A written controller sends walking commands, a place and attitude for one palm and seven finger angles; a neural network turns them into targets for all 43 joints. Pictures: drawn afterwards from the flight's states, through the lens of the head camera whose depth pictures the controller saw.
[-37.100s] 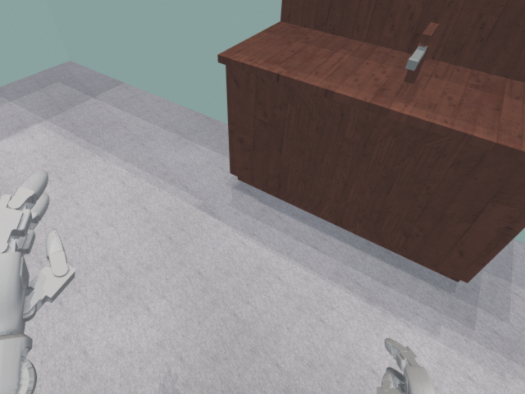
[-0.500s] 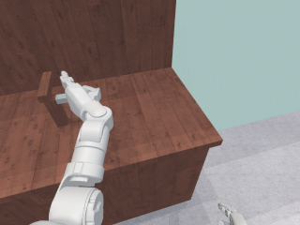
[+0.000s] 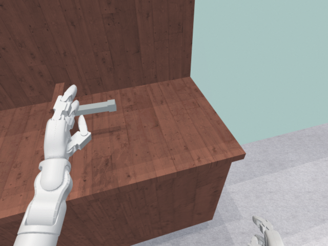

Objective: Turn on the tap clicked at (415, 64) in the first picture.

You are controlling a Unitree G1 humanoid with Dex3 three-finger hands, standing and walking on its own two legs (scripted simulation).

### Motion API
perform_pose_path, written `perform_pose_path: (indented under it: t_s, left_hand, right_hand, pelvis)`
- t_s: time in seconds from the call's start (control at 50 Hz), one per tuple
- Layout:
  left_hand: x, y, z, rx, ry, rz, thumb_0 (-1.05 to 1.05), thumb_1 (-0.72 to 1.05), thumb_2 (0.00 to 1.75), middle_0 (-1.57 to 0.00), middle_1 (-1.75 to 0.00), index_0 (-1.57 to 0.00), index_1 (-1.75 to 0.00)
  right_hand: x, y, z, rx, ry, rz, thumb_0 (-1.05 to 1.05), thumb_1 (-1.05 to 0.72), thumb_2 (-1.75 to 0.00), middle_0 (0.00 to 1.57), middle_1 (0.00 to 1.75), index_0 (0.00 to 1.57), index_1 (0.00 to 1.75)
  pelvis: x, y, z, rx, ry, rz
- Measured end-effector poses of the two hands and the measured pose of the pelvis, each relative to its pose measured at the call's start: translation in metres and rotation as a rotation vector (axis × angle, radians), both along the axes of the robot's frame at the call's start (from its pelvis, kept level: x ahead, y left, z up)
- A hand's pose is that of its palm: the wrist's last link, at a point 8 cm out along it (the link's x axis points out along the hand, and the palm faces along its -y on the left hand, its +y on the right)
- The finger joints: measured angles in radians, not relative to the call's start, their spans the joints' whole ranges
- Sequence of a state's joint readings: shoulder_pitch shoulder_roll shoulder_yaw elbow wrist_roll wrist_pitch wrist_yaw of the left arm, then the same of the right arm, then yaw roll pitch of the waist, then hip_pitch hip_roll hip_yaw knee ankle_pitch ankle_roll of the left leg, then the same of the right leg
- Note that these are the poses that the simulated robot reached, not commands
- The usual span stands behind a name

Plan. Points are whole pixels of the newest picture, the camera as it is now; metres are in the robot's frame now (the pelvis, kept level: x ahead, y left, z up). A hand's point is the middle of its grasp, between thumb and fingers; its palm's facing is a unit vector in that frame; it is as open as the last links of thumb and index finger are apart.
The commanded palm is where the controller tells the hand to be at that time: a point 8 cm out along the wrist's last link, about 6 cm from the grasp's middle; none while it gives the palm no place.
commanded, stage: draw the hand back beside the body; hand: left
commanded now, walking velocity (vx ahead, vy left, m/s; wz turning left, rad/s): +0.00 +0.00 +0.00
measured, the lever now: (111, 105) +0.51 +0.24 +0.07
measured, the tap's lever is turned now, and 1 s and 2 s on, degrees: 86 86 86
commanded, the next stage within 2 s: step back with the hand held close in 0.92 s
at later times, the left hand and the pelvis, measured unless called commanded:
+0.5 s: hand (60, 158) +0.24 +0.25 +0.14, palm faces +0.33 -0.90 -0.28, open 7.5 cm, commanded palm +0.20 +0.29 +0.16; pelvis +0.02 +0.02 +0.00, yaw -1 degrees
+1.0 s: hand (47, 170) +0.21 +0.26 +0.15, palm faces +0.38 -0.87 -0.32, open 7.4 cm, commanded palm +0.17 +0.30 +0.17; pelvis +0.01 +0.02 +0.00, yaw +0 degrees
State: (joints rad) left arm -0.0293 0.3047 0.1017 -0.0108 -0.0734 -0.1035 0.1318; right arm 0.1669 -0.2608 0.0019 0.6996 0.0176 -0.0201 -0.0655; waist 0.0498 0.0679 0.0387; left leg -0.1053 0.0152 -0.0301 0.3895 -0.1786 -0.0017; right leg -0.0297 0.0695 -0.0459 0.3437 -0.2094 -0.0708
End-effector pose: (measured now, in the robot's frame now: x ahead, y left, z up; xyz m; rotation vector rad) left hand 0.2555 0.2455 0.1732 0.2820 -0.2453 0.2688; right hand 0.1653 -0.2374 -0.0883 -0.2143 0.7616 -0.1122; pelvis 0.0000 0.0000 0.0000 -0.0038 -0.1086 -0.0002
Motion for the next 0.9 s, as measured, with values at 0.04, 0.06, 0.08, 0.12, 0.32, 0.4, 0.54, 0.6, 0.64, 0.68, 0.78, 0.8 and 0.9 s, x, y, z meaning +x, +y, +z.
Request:
perform_pose_path:
  t_s: [0.04, 0.06, 0.08, 0.12, 0.32, 0.4, 0.54, 0.6, 0.64, 0.68, 0.78, 0.8, 0.9]
  left_hand:
    - [0.002, -0.003, -0.005, -0.011, 0.008, -0.028, 0.01, 0.89, 0.90, -0.17, -0.21, -0.17, -0.21]
    - [0.003, -0.005, -0.009, -0.017, 0.019, -0.041, 0.01, 0.89, 0.90, -0.17, -0.21, -0.17, -0.21]
    - [0.003, -0.006, -0.013, -0.022, 0.032, -0.052, 0.01, 0.89, 0.90, -0.17, -0.22, -0.18, -0.22]
    - [0.001, -0.006, -0.020, -0.026, 0.058, -0.067, 0.01, 0.89, 0.90, -0.17, -0.22, -0.18, -0.22]
    - [-0.036, 0.036, -0.009, 0.032, 0.034, 0.037, 0.01, 0.89, 0.90, -0.19, -0.25, -0.19, -0.25]
    - [-0.046, 0.043, -0.008, 0.027, 0.024, 0.065, 0.01, 0.89, 0.90, -0.19, -0.26, -0.20, -0.26]
    - [-0.058, 0.047, -0.021, 0.028, 0.077, 0.061, 0.01, 0.89, 0.90, -0.20, -0.28, -0.20, -0.28]
    - [-0.067, 0.051, -0.017, 0.051, 0.077, 0.071, 0.01, 0.89, 0.90, -0.20, -0.29, -0.20, -0.29]
    - [-0.074, 0.055, -0.012, 0.072, 0.070, 0.084, 0.01, 0.89, 0.90, -0.20, -0.29, -0.21, -0.29]
    - [-0.081, 0.059, -0.007, 0.091, 0.060, 0.101, 0.01, 0.89, 0.90, -0.20, -0.29, -0.21, -0.29]
    - [-0.090, 0.065, -0.005, 0.087, 0.045, 0.143, 0.01, 0.89, 0.90, -0.20, -0.30, -0.21, -0.30]
    - [-0.090, 0.065, -0.006, 0.079, 0.047, 0.148, 0.01, 0.89, 0.90, -0.20, -0.30, -0.21, -0.30]
    - [-0.086, 0.061, -0.013, 0.052, 0.060, 0.140, 0.01, 0.89, 0.90, -0.20, -0.30, -0.21, -0.30]
  right_hand:
    - [0.007, 0.009, 0.005, 0.017, -0.025, 0.004, 0.02, -0.91, -0.90, 0.20, 0.29, 0.20, 0.30]
    - [0.010, 0.013, 0.008, 0.026, -0.038, 0.005, 0.02, -0.91, -0.90, 0.20, 0.29, 0.20, 0.30]
    - [0.012, 0.017, 0.011, 0.033, -0.052, 0.006, 0.02, -0.91, -0.90, 0.20, 0.29, 0.20, 0.30]
    - [0.016, 0.023, 0.015, 0.045, -0.076, 0.005, 0.02, -0.91, -0.90, 0.21, 0.29, 0.20, 0.30]
    - [0.019, 0.036, 0.012, 0.031, -0.053, 0.031, 0.01, -0.91, -0.90, 0.21, 0.29, 0.20, 0.30]
    - [0.020, 0.038, 0.008, 0.017, -0.030, 0.049, 0.02, -0.91, -0.90, 0.21, 0.29, 0.20, 0.30]
    - [0.023, 0.042, 0.014, 0.006, -0.044, 0.046, 0.02, -0.91, -0.90, 0.21, 0.29, 0.20, 0.30]
    - [0.025, 0.043, 0.016, 0.005, -0.060, 0.047, 0.02, -0.91, -0.90, 0.21, 0.29, 0.20, 0.30]
    - [0.026, 0.045, 0.016, 0.007, -0.068, 0.050, 0.02, -0.91, -0.90, 0.21, 0.29, 0.20, 0.30]
    - [0.027, 0.046, 0.016, 0.010, -0.073, 0.054, 0.02, -0.91, -0.90, 0.21, 0.29, 0.20, 0.30]
    - [0.028, 0.050, 0.013, 0.012, -0.068, 0.071, 0.02, -0.91, -0.90, 0.21, 0.29, 0.20, 0.30]
    - [0.028, 0.050, 0.012, 0.012, -0.067, 0.074, 0.02, -0.91, -0.90, 0.21, 0.29, 0.20, 0.30]
    - [0.026, 0.051, 0.013, 0.013, -0.071, 0.076, 0.02, -0.91, -0.90, 0.21, 0.29, 0.20, 0.30]
  pelvis:
    - [0.000, 0.001, 0.001, 0.001, 0.001, -0.004]
    - [0.000, 0.002, 0.001, 0.001, 0.002, -0.008]
    - [0.000, 0.003, 0.001, 0.001, 0.002, -0.012]
    - [0.002, 0.005, 0.001, 0.000, 0.003, -0.021]
    - [0.014, 0.016, 0.001, -0.007, -0.001, -0.019]
    - [0.015, 0.021, 0.001, -0.007, -0.001, -0.009]
    - [0.016, 0.025, 0.001, -0.008, 0.003, -0.013]
    - [0.017, 0.026, 0.001, -0.010, 0.004, -0.013]
    - [0.017, 0.027, 0.001, -0.011, 0.003, -0.012]
    - [0.017, 0.027, 0.000, -0.012, 0.003, -0.010]
    - [0.013, 0.028, 0.000, -0.013, -0.001, 0.001]
    - [0.012, 0.028, 0.000, -0.013, -0.002, 0.003]
    - [0.008, 0.026, 0.000, -0.011, -0.003, 0.004]
